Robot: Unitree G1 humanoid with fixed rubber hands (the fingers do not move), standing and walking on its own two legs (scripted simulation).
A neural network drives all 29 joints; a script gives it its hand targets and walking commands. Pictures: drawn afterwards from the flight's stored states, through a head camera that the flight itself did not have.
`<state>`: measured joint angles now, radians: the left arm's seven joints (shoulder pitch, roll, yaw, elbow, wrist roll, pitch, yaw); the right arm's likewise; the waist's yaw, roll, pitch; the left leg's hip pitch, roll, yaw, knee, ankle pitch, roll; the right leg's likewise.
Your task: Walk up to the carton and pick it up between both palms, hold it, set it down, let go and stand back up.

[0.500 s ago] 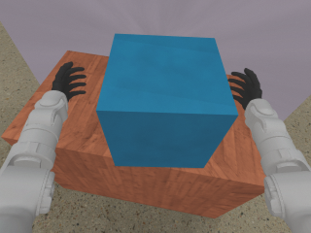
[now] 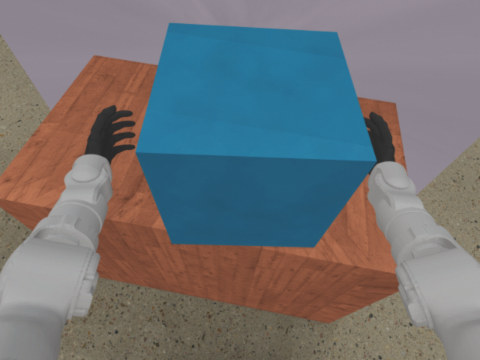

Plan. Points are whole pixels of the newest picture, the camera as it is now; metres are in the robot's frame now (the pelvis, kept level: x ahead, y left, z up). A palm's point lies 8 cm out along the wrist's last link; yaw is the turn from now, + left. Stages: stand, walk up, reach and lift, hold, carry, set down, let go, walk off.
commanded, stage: reach and lift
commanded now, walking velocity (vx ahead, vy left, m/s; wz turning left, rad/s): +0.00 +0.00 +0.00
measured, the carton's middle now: (248, 145) +0.49 -0.03 +0.03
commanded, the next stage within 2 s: none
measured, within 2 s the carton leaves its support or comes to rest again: neither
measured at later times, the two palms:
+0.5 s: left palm (126, 152) +0.45 +0.18 +0.07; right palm (360, 157) +0.43 -0.21 +0.08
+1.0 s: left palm (127, 152) +0.45 +0.18 +0.07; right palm (356, 157) +0.43 -0.21 +0.07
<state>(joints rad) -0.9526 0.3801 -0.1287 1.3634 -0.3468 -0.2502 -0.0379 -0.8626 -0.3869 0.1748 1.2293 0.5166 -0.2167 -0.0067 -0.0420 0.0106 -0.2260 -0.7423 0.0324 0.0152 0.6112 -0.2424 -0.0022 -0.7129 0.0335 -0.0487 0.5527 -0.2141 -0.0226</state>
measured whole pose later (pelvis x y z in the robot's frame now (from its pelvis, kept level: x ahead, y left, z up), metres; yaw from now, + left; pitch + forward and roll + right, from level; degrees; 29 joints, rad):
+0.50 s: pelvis -0.02 +0.00 -0.01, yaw +0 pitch +24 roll -1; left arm -1.05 0.30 -0.14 1.45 -0.34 -0.29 0.01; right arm -0.97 -0.28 0.08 1.28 0.40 -0.20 -0.06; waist -0.06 0.01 -0.26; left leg -0.85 0.02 0.02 0.67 -0.24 0.00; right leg -0.83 0.02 -0.05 0.64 -0.22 -0.03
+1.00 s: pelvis -0.01 +0.00 +0.00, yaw +0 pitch +22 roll -1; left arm -1.01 0.27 -0.05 1.44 -0.27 -0.32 0.03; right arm -0.93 -0.24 0.04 1.26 0.34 -0.22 -0.09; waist -0.06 0.01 -0.25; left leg -0.79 0.03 0.01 0.64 -0.24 0.00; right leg -0.76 0.03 -0.05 0.59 -0.23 -0.03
